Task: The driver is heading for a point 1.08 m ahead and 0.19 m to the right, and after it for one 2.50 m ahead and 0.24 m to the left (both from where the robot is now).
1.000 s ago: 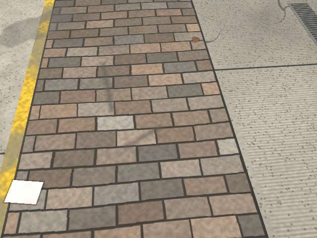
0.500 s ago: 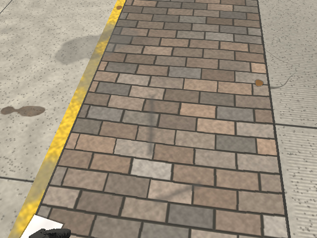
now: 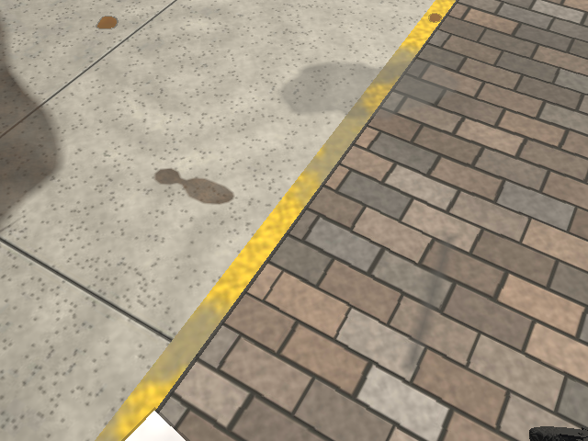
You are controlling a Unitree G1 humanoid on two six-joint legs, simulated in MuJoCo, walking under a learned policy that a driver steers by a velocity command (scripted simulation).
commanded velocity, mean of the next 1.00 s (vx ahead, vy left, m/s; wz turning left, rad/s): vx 0.50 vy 0.00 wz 0.09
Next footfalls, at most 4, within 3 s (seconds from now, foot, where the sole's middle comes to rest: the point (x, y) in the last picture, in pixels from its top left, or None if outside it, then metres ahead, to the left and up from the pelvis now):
0.42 right None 0.43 -0.15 -0.76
0.96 left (271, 319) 0.71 0.11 -0.76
1.52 right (371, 229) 0.99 -0.15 -0.76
2.00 left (318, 162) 1.23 0.00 -0.76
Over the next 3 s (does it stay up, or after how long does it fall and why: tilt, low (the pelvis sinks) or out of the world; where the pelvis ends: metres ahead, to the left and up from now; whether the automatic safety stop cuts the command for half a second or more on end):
stays up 1.12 -0.08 0.02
